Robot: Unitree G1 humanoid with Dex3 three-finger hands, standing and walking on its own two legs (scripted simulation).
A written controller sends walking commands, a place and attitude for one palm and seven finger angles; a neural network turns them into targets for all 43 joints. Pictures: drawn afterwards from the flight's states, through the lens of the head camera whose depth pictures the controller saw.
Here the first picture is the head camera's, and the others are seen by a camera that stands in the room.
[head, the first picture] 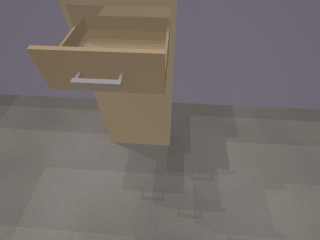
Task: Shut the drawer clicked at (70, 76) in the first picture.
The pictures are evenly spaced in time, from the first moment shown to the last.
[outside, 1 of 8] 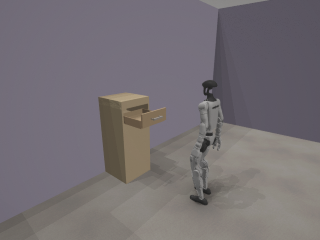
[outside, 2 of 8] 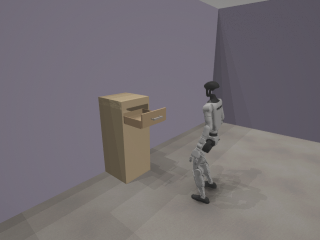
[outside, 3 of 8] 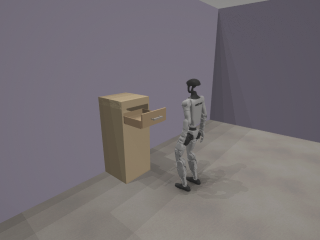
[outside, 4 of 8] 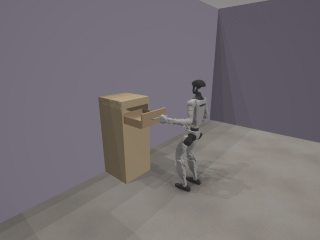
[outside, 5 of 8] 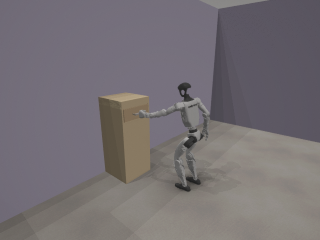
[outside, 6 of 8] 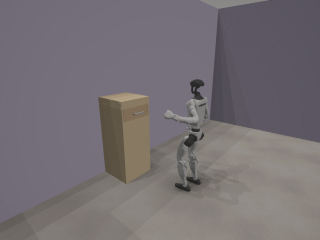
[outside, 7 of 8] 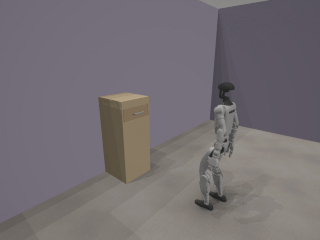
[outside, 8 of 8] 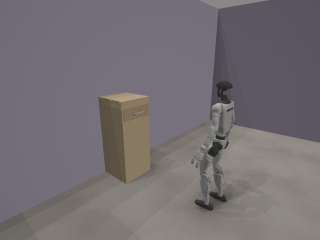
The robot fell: no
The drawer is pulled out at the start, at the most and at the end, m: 0.30 0.30 0.00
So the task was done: yes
